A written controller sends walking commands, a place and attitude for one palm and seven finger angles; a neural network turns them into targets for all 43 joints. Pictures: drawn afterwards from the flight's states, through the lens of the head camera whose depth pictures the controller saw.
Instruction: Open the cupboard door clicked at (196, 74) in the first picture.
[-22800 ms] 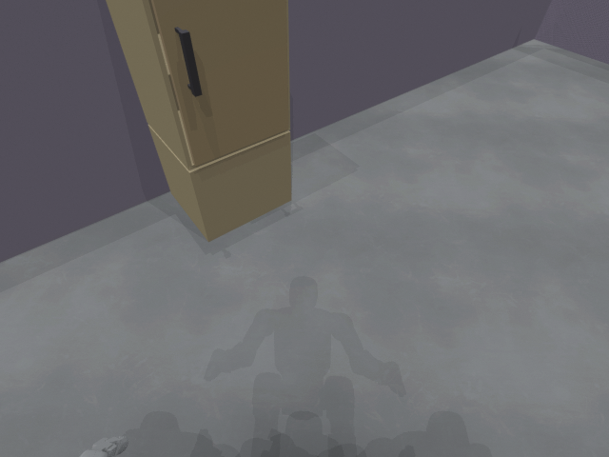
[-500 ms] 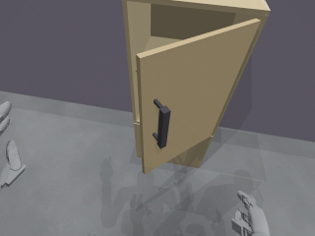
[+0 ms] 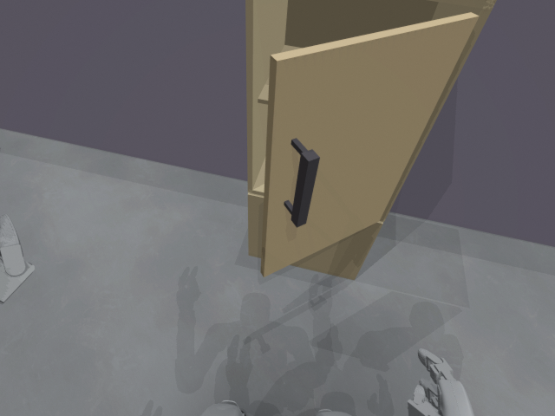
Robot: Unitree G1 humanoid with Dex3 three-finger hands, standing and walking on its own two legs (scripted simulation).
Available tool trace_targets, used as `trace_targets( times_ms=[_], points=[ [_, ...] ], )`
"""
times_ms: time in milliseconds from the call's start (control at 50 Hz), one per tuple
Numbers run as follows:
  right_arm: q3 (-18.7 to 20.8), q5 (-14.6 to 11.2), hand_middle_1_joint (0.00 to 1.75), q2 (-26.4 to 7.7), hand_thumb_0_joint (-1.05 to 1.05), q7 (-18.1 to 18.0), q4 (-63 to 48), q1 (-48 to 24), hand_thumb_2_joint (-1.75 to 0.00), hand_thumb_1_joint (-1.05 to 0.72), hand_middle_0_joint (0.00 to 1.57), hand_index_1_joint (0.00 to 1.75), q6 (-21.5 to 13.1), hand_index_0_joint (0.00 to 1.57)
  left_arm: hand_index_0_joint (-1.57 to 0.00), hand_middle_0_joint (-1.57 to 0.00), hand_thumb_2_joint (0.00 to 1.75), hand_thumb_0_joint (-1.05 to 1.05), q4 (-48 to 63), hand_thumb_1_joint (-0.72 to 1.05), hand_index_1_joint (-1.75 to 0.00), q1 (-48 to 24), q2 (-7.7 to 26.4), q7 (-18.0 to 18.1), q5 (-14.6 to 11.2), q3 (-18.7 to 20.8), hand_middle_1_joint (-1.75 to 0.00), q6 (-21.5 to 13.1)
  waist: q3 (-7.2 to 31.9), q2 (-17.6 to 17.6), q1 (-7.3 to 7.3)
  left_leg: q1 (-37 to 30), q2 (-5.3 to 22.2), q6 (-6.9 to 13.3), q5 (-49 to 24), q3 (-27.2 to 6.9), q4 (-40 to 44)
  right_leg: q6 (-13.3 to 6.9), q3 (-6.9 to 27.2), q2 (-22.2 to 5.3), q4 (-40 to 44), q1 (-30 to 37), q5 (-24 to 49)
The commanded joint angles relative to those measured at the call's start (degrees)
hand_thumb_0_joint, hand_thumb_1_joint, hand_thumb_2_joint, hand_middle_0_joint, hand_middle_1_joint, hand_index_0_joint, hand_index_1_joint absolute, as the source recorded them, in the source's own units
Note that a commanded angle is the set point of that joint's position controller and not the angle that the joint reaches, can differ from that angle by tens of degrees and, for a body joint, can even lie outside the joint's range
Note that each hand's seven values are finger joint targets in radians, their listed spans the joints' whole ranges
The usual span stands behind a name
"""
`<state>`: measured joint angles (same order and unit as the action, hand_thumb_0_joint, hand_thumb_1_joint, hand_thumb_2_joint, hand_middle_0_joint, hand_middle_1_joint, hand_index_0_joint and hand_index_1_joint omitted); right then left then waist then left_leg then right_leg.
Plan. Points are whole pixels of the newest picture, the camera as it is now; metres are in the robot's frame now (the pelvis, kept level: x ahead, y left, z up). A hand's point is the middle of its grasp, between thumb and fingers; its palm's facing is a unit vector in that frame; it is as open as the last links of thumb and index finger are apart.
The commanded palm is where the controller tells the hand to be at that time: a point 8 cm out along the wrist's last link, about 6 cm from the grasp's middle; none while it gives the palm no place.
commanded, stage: step back with the hand held close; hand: left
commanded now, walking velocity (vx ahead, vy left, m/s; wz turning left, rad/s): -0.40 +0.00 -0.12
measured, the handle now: (297, 184) +0.49 -0.01 +0.03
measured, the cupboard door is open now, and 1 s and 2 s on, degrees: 43 43 43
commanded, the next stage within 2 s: stop stepping back and stand still in 0.58 s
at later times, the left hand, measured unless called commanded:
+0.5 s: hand out of the picture +0.13 +0.24 +0.18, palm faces +0.26 -0.83 -0.49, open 7.4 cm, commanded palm +0.07 +0.29 +0.19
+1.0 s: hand out of the picture +0.01 +0.24 +0.17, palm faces +0.34 -0.83 -0.44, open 7.4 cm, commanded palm -0.05 +0.28 +0.19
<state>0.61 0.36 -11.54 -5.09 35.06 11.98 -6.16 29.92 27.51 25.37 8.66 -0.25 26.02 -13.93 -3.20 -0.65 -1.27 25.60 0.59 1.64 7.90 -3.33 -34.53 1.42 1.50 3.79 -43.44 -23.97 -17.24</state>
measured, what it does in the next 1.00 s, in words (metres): walks backwards: right foot, then left foot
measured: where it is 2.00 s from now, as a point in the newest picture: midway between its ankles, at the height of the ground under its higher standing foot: outside the picture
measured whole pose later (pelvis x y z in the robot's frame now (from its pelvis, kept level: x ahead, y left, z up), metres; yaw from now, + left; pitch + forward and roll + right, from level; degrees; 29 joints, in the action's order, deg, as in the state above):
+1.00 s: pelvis -0.22 +0.00 +0.01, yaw -5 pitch +1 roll +1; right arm 0.3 -0.3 -13.3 -5.2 38.8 16.9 -7.0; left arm 26.7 31.5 24.3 8.9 -2.0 23.7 -10.2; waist 3.7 3.4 -2.5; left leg 15.4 -1.4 2.1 15.7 3.2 -29.3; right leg -0.5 -0.4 -0.3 -32.1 -12.6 -19.4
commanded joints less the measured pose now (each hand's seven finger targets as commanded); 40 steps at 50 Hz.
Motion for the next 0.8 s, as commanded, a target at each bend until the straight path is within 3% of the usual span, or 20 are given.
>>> trace_targets(
  times_ms=[0,60,100,120,160,240,280,300,320,360,420,520,600,620,640,660,680,700,720,780],
  points=[
    [3.51,0.09,0.3,-8.6,0.0,0.29,-9.96,-7.39,-0.9,-0.9,0.2,0.3,-4.64,0.2,-0.2,-0.2,0.9,0.0,11.19,0.9,-0.3,5.45,8.08,0.49,-0.5,7.71,-0.3,-3.32,8.22,-8.61,2.2,11.11,13.03,7.12,19.68,-10.38,18.5,-0.68,1.16,0.55,0.21,18.58,-3.82],
    [2.47,0.9,0.3,-8.71,0.0,1.33,-7.9,-7.64,-0.9,-0.9,0.2,0.3,-4.97,0.2,-0.2,-0.2,0.9,0.0,13.91,0.9,-0.3,2.64,7.87,-0.3,-1.16,5.17,-0.3,-3.27,4.72,-7.44,1.22,2.02,7.81,2.82,13.32,-6.56,13.3,-2.66,3.7,-1.68,18.17,10.45,4.22],
    [1.92,0.97,0.3,-7.26,0.0,1.04,-6.13,-7.45,-0.9,-0.9,0.2,0.3,-4.91,0.2,-0.2,-0.2,0.9,0.0,14.12,0.9,-0.3,-1.17,10.23,-0.12,-1.6,5.15,-0.3,-4.26,8.75,-1.12,0.68,-9.53,3.51,-0.64,-2.5,-0.33,5.41,-4.56,10.01,-8.73,21.76,4.69,20.61],
    [1.87,0.81,0.3,-6.6,0.0,0.74,-5.71,-6.1,-0.9,-0.9,0.2,0.3,-4.45,0.2,-0.2,-0.2,0.9,0.0,14.06,0.9,-0.3,-1.72,11.92,0.3,-1.44,5.75,-0.3,-4.48,15.29,0.14,0.34,-16.45,1.63,-2.0,-13.09,4.62,1.74,-3.1,10.3,-11.32,21.24,6.77,40.84],
    [2.77,-0.77,0.3,-7.0,0.0,0.02,-7.39,-7.01,-0.9,-0.9,0.2,0.3,-4.32,0.2,-0.2,-0.2,0.9,0.0,14.21,0.9,-0.3,-0.14,13.14,0.42,-1.47,7.28,-0.3,-3.51,20.87,9.63,0.99,-15.12,-1.4,-1.97,-2.88,6.62,-3.25,2.74,6.69,-12.11,19.05,13.38,60.61],
    [1.33,-0.24,0.3,-5.45,0.0,-0.42,-8.85,-9.53,-0.9,-0.9,0.2,0.3,-1.85,0.2,-0.2,-0.2,0.9,0.0,12.67,0.9,-0.3,4.22,13.48,-0.38,-1.9,8.62,-0.3,-1.62,10.89,4.5,1.33,-8.66,-1.43,-2.25,2.44,4.02,0.51,-5.06,9.04,-12.67,21.32,9.56,43.92],
    [1.6,-0.07,0.3,-7.49,0.0,-0.95,-8.67,-10.11,-0.9,-0.9,0.2,0.3,-0.96,0.2,-0.2,-0.2,0.9,0.0,13.72,0.9,-0.3,2.03,13.69,-0.63,-2.16,8.52,-0.3,-1.23,10.63,-6.05,1.34,-15.29,1.91,-2.02,-28.05,1.31,11.56,-1.3,2.93,-4.7,16.09,8.87,37.85],
    [2.06,-0.13,0.3,-7.86,0.0,-0.82,-8.28,-8.24,-0.9,-0.9,0.2,0.3,-0.98,0.2,-0.2,-0.2,0.9,0.0,14.38,0.9,-0.3,1.94,13.73,-0.64,-2.24,8.07,-0.3,-1.32,14.51,-10.6,1.65,-22.27,7.39,-0.89,-45.81,-3.82,12.35,0.08,-0.46,-0.46,11.05,6.98,19.43],
    [2.58,0.36,0.3,-7.6,0.0,-0.26,-8.4,-7.15,-0.9,-0.9,0.2,0.3,-1.52,0.2,-0.2,-0.2,0.9,0.0,13.13,0.9,-0.3,4.84,13.41,-1.05,-3.32,7.59,-0.3,-1.55,18.73,-15.75,1.6,-25.32,12.66,0.47,-47.88,-8.12,16.63,-0.4,-0.25,1.54,2.38,5.73,-5.88],
    [3.15,1.63,0.3,-8.26,0.0,0.65,-8.41,-6.38,-0.9,-0.9,0.2,0.3,-3.04,0.2,-0.2,-0.2,0.9,0.0,15.11,0.9,-0.3,5.89,11.58,-1.4,-2.88,6.7,-0.3,-1.63,18.37,-15.02,2.76,-16.09,17.01,4.54,-31.41,-8.73,19.6,-1.15,2.78,1.28,-11.41,8.88,-15.04],
    [3.12,0.21,0.3,-8.32,0.0,1.38,-7.98,-6.08,-0.9,-0.9,0.2,0.3,-4.38,0.2,-0.2,-0.2,0.9,0.0,14.82,0.9,-0.3,8.16,8.6,-0.67,-3.35,4.12,-0.3,0.49,16.62,-7.94,2.29,-19.64,15.82,6.87,-24.86,-5.35,19.06,-0.16,1.51,-0.01,-10.65,4.01,-9.8],
    [2.32,0.73,0.3,-8.55,0.0,0.79,-8.5,-9.57,-0.9,-0.9,0.2,0.3,-4.26,0.2,-0.2,-0.2,0.9,0.0,14.98,0.9,-0.3,3.5,9.83,0.65,-3.71,4.91,-0.3,2.92,9.9,-10.62,1.81,-3.49,14.28,5.17,14.38,-4.52,30.95,-0.97,-2.96,0.72,-7.52,12.93,-11.38],
    [2.24,0.8,0.3,-7.74,0.0,0.87,-8.0,-10.1,-0.9,-0.9,0.2,0.3,-4.34,0.2,-0.2,-0.2,0.9,0.0,15.53,0.9,-0.3,1.19,11.09,1.1,-4.47,6.04,-0.3,2.41,11.44,-13.14,2.62,-1.65,10.14,0.22,17.32,-0.08,27.71,-3.46,-6.02,0.76,11.5,19.21,-12.77],
    [2.53,0.45,0.3,-7.32,0.0,1.11,-7.76,-9.41,-0.9,-0.9,0.2,0.3,-4.07,0.2,-0.2,-0.2,0.9,0.0,15.83,0.9,-0.3,0.71,11.51,0.85,-4.54,6.15,-0.3,1.83,11.48,-8.2,2.52,-4.53,7.18,-2.4,16.05,2.47,19.54,-5.24,-2.48,-2.67,22.6,15.93,-11.21],
    [2.53,-0.15,0.3,-6.25,0.0,1.31,-6.9,-8.16,-0.9,-0.9,0.2,0.3,-3.56,0.2,-0.2,-0.2,0.9,0.0,16.85,0.9,-0.3,0.48,13.84,0.76,-4.2,6.85,-0.3,0.73,11.55,3.69,1.83,-12.49,2.53,-5.12,11.87,4.76,-0.2,-9.64,14.02,-15.01,35.03,2.04,-14.91],
    [2.2,0.01,0.3,-6.25,0.0,1.34,-6.81,-9.19,-0.9,-0.9,0.2,0.3,-3.4,0.2,-0.2,-0.2,0.9,0.0,17.64,0.9,-0.3,-0.22,15.88,0.76,-3.05,7.51,-0.3,-0.02,7.02,12.46,3.7,-7.76,-3.94,-5.85,16.04,2.43,-24.18,-14.78,31.55,-28.01,42.02,-10.07,-11.56],
    [1.46,1.63,0.3,-6.72,0.0,1.68,-5.79,-8.46,-0.9,-0.9,0.2,0.3,-3.55,0.2,-0.2,-0.2,0.9,0.0,17.98,0.9,-0.3,-1.11,16.67,1.82,-2.28,9.53,-0.3,-1.01,5.7,8.5,3.29,0.88,-5.27,-5.7,20.17,1.14,-34.98,-15.7,25.08,-28.6,37.69,-7.82,6.79],
    [0.61,2.04,0.3,-6.0,0.0,2.65,-6.96,-6.65,-0.9,-0.9,0.2,0.3,-3.34,0.2,-0.2,-0.2,0.9,0.0,18.08,0.9,-0.3,-0.21,18.05,1.96,-1.67,10.75,-0.3,-0.79,8.13,11.35,1.79,5.0,-0.14,-5.48,17.68,-0.2,-33.89,-15.39,22.48,-28.6,32.63,-2.01,16.64],
    [0.8,0.09,0.3,-4.62,0.0,2.02,-6.01,-4.07,-0.9,-0.9,0.2,0.3,-2.68,0.2,-0.2,-0.2,0.9,0.0,10.92,0.9,-0.3,1.98,10.32,0.4,-2.26,5.13,-0.3,0.26,11.66,9.37,0.73,5.44,-1.44,-4.4,11.08,1.52,-31.28,-8.94,6.29,-17.86,24.87,8.86,27.16],
    [0.15,-0.63,0.3,-5.28,0.0,-0.12,-7.25,-8.09,-0.9,-0.9,0.2,0.3,-3.09,0.2,-0.2,-0.2,0.9,0.0,9.27,0.9,-0.3,1.01,9.68,1.44,-1.62,4.31,-0.3,1.75,8.82,6.86,0.64,-1.24,0.33,-2.58,8.98,5.6,-14.04,-7.5,5.19,-16.94,22.32,10.06,30.32]
  ],
)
